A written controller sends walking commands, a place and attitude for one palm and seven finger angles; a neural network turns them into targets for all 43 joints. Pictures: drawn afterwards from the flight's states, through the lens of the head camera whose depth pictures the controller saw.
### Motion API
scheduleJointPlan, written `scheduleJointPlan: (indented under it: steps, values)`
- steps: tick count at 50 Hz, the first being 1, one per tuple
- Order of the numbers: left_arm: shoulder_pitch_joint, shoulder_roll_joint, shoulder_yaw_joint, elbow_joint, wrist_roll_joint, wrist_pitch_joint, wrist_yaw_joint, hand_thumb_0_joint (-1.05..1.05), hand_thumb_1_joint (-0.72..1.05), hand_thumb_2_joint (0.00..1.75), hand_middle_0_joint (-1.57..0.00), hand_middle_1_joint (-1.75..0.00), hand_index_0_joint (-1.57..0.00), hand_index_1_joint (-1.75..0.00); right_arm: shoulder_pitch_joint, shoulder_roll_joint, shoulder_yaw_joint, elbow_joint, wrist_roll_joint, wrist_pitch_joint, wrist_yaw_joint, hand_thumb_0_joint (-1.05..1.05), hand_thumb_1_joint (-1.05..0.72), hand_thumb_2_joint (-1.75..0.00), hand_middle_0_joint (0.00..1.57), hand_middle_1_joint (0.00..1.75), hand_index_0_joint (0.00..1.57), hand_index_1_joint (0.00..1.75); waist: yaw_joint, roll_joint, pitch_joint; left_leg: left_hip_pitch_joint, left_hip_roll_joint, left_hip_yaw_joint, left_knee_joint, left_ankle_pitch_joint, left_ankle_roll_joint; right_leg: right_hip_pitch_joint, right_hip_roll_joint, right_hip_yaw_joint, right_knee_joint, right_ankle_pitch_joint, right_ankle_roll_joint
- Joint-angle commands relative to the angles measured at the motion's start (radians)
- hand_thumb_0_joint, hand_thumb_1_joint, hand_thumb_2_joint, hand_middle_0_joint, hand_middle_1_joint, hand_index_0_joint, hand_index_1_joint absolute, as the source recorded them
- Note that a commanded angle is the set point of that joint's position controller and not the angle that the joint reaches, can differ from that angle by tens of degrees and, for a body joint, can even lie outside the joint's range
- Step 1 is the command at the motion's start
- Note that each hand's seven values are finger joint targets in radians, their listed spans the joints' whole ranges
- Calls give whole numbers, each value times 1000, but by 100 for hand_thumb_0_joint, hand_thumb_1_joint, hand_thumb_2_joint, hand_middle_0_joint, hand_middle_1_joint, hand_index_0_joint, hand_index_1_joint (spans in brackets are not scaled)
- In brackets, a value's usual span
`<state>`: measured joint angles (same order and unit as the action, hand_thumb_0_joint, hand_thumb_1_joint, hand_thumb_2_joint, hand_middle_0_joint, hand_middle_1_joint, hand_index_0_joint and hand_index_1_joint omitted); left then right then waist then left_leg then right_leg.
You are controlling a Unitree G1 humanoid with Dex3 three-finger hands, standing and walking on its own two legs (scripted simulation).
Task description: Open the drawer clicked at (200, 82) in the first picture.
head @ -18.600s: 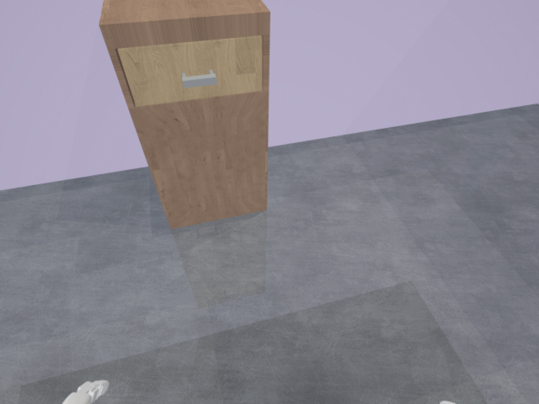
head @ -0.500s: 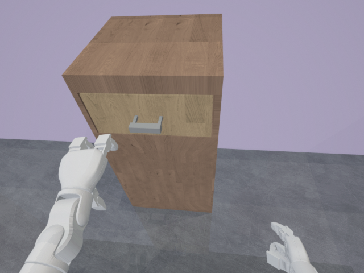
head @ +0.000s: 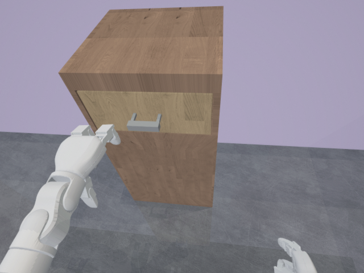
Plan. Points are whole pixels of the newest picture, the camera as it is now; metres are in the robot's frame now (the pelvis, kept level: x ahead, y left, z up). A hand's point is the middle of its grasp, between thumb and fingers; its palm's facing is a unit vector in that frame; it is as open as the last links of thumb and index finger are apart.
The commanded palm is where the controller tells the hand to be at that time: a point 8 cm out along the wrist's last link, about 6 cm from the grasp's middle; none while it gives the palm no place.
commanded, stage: raise the hand with hooked fingers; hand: left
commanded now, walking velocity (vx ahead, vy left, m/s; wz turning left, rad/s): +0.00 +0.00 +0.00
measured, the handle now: (145, 121) +0.54 +0.20 -0.03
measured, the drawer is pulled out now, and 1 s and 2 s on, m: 0.00 0.00 0.00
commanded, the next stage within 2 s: move the hooked fingers above the handle in 0.14 s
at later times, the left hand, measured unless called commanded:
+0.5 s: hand (106, 161) +0.32 +0.22 +0.07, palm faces -0.01 -0.05 -1.00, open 13.8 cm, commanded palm +0.31 +0.23 +0.13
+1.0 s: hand (120, 140) +0.39 +0.21 +0.05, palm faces +0.02 -0.04 -1.00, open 13.8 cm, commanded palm +0.37 +0.22 +0.11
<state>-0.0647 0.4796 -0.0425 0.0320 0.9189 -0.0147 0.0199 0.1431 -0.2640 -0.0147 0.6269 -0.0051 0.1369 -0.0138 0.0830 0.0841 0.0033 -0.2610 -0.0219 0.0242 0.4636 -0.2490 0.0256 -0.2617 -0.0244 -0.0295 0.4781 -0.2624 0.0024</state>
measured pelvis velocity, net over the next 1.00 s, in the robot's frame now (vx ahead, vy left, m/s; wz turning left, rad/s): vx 0.00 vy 0.00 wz -0.02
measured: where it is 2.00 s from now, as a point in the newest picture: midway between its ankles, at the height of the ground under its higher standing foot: outside the picture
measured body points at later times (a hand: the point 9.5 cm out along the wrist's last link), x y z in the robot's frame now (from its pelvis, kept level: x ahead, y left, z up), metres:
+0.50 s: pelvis -0.01 -0.02 +0.00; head +0.01 -0.05 +0.45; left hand +0.31 +0.22 +0.12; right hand +0.18 -0.24 -0.12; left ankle -0.01 +0.10 -0.74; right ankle -0.01 -0.12 -0.74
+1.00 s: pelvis +0.00 +0.00 -0.01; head +0.05 -0.03 +0.44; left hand +0.38 +0.21 +0.11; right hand +0.12 -0.26 -0.14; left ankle -0.01 +0.10 -0.74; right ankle -0.01 -0.12 -0.74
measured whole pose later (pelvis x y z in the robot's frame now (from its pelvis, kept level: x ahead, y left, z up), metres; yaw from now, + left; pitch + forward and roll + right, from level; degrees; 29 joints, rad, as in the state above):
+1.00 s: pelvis +0.00 +0.00 -0.01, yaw -1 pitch +8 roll +0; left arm -0.41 0.43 -0.09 0.49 1.01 -0.03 0.18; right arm 0.23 -0.25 -0.06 0.68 0.02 0.11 -0.03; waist 0.02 0.06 -0.06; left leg -0.40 -0.02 0.04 0.56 -0.29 0.03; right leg -0.41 -0.02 -0.01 0.58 -0.30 0.00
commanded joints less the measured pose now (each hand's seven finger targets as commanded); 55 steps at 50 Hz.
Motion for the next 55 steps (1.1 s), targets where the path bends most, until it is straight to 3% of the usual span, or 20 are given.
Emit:
scheduleJointPlan:
  steps: [1, 4, 8, 11, 14, 17, 19, 20, 24, 28, 30, 34, 39, 41, 46, 52, 55]
  values:
    - [-261, 225, 178, -238, 2, -51, 102, 0, -50, 30, -30, -120, -30, -120, -121, -91, -34, -145, -6, -56, -10, 0, -90, -90, 20, 30, 20, 30, 12, -58, -311, 95, -6, -19, -19, 352, -4, 128, 31, 12, -19, 312, -39]
    - [-260, 212, 176, -172, 7, -43, 143, 0, -50, 30, -30, -120, -30, -120, -122, -89, -37, -129, 4, -56, -13, 0, -90, -90, 20, 30, 20, 30, 8, -53, -264, 60, -11, -6, -26, 285, -4, 97, 32, 14, -27, 260, -40]
    - [-283, 199, 147, -145, 20, 1, 161, 0, -50, 30, -30, -120, -30, -120, -131, -90, -39, -127, 12, -59, -15, 0, -90, -90, 20, 30, 20, 30, 4, -70, -284, 59, -13, 5, -31, 239, 1, 105, 27, 20, -36, 220, -35]
    - [-273, 163, 95, -118, 12, 34, 138, 0, -50, 30, -30, -120, -30, -120, -146, -89, -34, -133, 17, -60, -18, 0, -90, -90, 20, 30, 20, 30, -4, -78, -265, 53, -17, 9, -35, 210, 6, 107, 24, 26, -47, 200, -31]
    - [-335, 164, 68, -101, 15, 41, 112, 0, -50, 30, -30, -120, -30, -120, -143, -92, -28, -130, 14, -60, -29, 0, -90, -90, 20, 30, 20, 30, -18, -109, -240, 50, -17, 8, -40, 190, 10, 92, 25, 22, -55, 189, -27]
    - [-420, 203, 88, -3, 24, 25, 94, 0, -50, 30, -30, -120, -30, -120, -127, -94, -22, -110, 15, -65, -44, 0, -90, -90, 20, 30, 20, 30, -32, -147, -196, 21, -20, 13, -39, 126, 14, 63, 23, 31, -75, 125, -21]
    - [-464, 228, 105, 22, 34, 1, 94, 0, -50, 30, -30, -120, -30, -120, -120, -92, -21, -108, 14, -68, -51, 0, -90, -90, 20, 30, 20, 30, -26, -130, -220, 18, -25, 11, -33, 126, 14, 71, 22, 34, -66, 128, -23]
    - [-491, 245, 119, 19, 38, -11, 97, 0, -50, 30, -30, -120, -30, -120, -120, -94, -24, -108, 15, -69, -53, 0, -90, -90, 20, 30, 20, 30, -24, -87, -237, 22, -26, 12, -30, 129, 12, 75, 25, 39, -65, 121, -26]
    - [-542, 203, 92, 25, 39, -56, 124, 0, -50, 30, -30, -120, -30, -120, -87, -82, -35, -100, 12, -81, -51, 0, -90, -90, 20, 30, 20, 30, -25, -26, -312, 56, -24, 7, -8, 205, 9, 75, 28, 27, -28, 205, -34]
    - [-566, 174, 74, 158, 45, -40, 140, 0, -50, 30, -30, -120, -30, -120, -56, -91, -42, -86, 20, -80, -46, 0, -90, -90, 20, 30, 20, 30, -42, -88, -257, 15, -18, 8, 0, 187, 7, 20, 36, 13, -23, 183, -33]
    - [-582, 178, 77, 197, 54, -23, 142, 0, -50, 30, -30, -120, -30, -120, -47, -98, -46, -90, 21, -76, -44, 0, -90, -90, 20, 30, 20, 30, -37, -123, -288, 0, -20, 8, 2, 196, 7, 39, 38, 14, -15, 192, -33]
    - [-620, 183, 70, 186, 67, -13, 145, 0, -50, 30, -30, -120, -30, -120, -26, -105, -55, -95, 20, -69, -38, 0, -90, -90, 20, 30, 20, 30, -33, -95, -364, 13, -18, 8, 21, 265, 8, 59, 37, 13, 20, 265, -38]
    - [-653, 176, 67, 191, 67, -26, 158, 0, -50, 30, -30, -120, -30, -120, 12, -108, -67, -88, 17, -64, -35, 0, -90, -90, 20, 30, 20, 30, -44, -88, -396, 29, -10, 1, 42, 313, 11, 38, 42, 12, 40, 298, -41]
    - [-663, 199, 91, 215, 71, -28, 168, 0, -50, 30, -30, -120, -30, -120, 18, -110, -68, -86, 19, -61, -35, 0, -90, -90, 20, 30, 20, 30, -44, -80, -371, 11, -9, -1, 42, 306, 8, 26, 44, 8, 44, 285, -43]
    - [-688, 173, 76, 240, 85, -16, 201, 0, -50, 30, -30, -120, -30, -120, 44, -109, -77, -76, 19, -58, -26, 0, -90, -90, 20, 30, 20, 30, -47, -59, -399, 29, -1, -5, 57, 358, 3, -1, 50, 2, 63, 296, -47]
    - [-765, 142, 29, 354, 96, 17, 203, 0, -50, 30, -30, -120, -30, -120, 70, -115, -80, -60, 24, -52, -27, 0, -90, -90, 20, 30, 20, 30, -78, -82, -377, 9, 0, -1, 69, 329, 6, -41, 52, -2, 65, 280, -45]
    - [-852, 170, 34, 406, 102, 9, 195, 0, -50, 30, -30, -120, -30, -120, 88, -121, -79, -54, 23, -49, -34, 0, -90, -90, 20, 30, 20, 30, -93, -87, -381, -9, -4, -6, 75, 289, 10, -56, 53, -1, 65, 245, -45]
